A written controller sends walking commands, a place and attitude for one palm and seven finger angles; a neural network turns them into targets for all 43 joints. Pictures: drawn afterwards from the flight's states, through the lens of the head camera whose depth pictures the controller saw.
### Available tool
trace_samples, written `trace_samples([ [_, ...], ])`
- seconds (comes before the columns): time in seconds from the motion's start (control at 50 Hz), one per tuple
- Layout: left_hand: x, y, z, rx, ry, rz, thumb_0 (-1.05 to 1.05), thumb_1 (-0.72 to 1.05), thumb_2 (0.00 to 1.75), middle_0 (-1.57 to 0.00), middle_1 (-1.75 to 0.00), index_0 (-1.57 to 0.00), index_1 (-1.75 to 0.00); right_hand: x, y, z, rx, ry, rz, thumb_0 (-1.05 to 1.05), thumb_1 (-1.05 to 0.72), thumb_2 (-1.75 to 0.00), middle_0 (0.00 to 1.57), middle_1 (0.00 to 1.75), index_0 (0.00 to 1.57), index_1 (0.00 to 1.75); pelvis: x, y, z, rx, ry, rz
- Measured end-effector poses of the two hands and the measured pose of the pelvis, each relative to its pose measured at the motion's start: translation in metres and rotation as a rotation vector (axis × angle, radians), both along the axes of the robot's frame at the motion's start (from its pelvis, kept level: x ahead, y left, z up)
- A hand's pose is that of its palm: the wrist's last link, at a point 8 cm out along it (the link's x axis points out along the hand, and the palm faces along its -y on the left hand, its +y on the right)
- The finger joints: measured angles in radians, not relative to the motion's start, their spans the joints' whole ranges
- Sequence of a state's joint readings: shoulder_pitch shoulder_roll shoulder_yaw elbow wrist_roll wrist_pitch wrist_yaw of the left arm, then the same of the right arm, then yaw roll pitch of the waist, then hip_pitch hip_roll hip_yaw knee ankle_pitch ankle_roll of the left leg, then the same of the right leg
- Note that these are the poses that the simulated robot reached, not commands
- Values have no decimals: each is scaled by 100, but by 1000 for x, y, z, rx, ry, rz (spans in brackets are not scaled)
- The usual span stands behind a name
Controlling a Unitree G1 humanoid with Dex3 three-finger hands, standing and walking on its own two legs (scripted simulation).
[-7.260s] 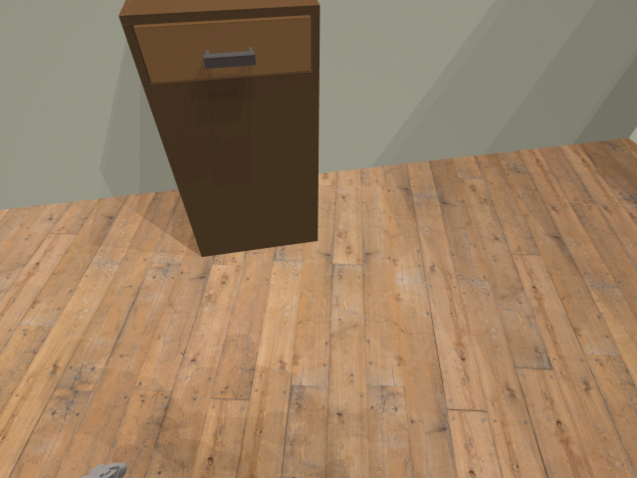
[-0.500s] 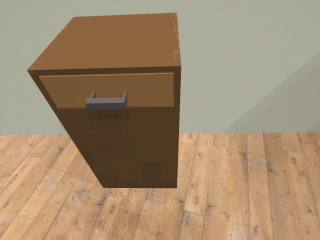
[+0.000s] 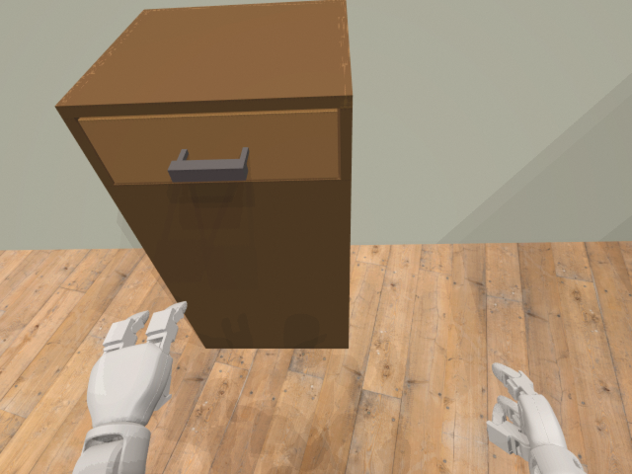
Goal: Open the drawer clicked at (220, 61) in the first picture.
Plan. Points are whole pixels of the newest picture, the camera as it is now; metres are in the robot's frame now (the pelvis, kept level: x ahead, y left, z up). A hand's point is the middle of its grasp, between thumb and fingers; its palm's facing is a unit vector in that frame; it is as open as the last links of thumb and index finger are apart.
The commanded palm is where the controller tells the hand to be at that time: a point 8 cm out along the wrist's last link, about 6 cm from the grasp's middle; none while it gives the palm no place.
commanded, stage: raise the hand with hooked fingers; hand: left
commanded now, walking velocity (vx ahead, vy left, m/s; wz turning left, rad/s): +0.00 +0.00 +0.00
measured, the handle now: (211, 162) +0.58 +0.25 +0.07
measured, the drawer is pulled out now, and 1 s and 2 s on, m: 0.00 0.00 0.00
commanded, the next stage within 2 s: move the hooked fingers above the handle in 1.58 s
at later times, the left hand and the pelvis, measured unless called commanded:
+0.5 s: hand (118, 358) +0.23 +0.26 +0.05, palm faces +0.05 -0.12 -0.99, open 10.9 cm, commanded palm +0.20 +0.27 +0.11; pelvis -0.02 +0.04 +0.01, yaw +2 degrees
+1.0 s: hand (80, 274) +0.28 +0.29 +0.14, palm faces +0.11 -0.07 -0.99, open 13.5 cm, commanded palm +0.26 +0.29 +0.21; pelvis +0.01 +0.04 +0.03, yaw +3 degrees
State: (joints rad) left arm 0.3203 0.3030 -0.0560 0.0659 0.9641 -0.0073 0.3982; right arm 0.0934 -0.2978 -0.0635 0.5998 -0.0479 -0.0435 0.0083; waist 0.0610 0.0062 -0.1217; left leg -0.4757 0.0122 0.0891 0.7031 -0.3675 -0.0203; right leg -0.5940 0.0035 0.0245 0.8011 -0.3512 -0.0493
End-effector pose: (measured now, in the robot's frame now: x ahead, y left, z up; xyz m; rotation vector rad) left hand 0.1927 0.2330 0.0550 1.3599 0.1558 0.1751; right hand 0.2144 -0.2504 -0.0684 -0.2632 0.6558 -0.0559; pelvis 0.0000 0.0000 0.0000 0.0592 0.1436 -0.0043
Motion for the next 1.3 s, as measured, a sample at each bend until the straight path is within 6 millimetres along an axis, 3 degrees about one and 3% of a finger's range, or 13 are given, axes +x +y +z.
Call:
trace_samples([
  [0.08,-27,-10,-13,59,28,-33,1,64,78,-22,-48,-22,-48,23,17,14,-9,-40,70,1,-91,-90,19,30,20,30,-12,2,-4,-2,-10,18],
  [0.16,-42,-1,-20,70,38,-5,0,54,74,-24,-54,-24,-54,28,45,16,-11,-40,117,1,-91,-90,19,30,20,30,-19,4,-5,-19,-38,47],
  [0.28,-21,26,5,116,-41,17,0,39,68,-26,-63,-26,-63,8,89,3,46,18,158,1,-91,-90,20,30,20,30,-23,13,-2,-43,-83,69],
  [0.38,4,35,32,100,-55,16,0,27,63,-26,-70,-27,-70,-21,108,-9,100,102,139,1,-91,-90,20,30,21,30,-22,25,5,-46,-108,55],
  [0.5,14,35,49,82,-29,-53,0,14,57,-27,-79,-28,-79,-50,101,-17,89,197,91,1,-90,-89,20,30,21,30,-16,38,14,-44,-127,32],
  [0.6,17,42,63,97,-54,-77,0,2,52,-28,-87,-29,-87,-55,87,-18,48,236,56,1,-91,-89,20,30,21,30,-12,45,17,-46,-138,31],
  [0.74,33,55,90,114,-100,-47,0,-14,45,-29,-97,-30,-97,-35,79,-9,28,211,41,2,-91,-90,20,30,20,30,-6,48,22,-47,-152,39],
  [1.0,65,59,141,141,-86,-63,0,-41,33,-31,-115,-32,-115,17,100,15,74,123,115,1,-91,-90,20,30,20,30,7,41,31,-49,-174,54],
  [1.14,78,63,166,161,-77,-67,0,-47,31,-32,-119,-32,-119,20,99,12,81,146,134,1,-91,-90,20,30,20,30,9,35,33,-49,-174,66],
  [1.24,88,63,184,178,-83,-84,0,-48,30,-32,-120,-32,-120,13,90,6,79,173,126,1,-91,-90,20,30,20,30,10,33,34,-48,-170,71],
  [1.3,91,64,185,160,-68,-81,0,-48,30,-32,-120,-32,-120,7,83,3,85,190,109,1,-91,-90,20,30,20,30,9,32,34,-47,-165,66],
])
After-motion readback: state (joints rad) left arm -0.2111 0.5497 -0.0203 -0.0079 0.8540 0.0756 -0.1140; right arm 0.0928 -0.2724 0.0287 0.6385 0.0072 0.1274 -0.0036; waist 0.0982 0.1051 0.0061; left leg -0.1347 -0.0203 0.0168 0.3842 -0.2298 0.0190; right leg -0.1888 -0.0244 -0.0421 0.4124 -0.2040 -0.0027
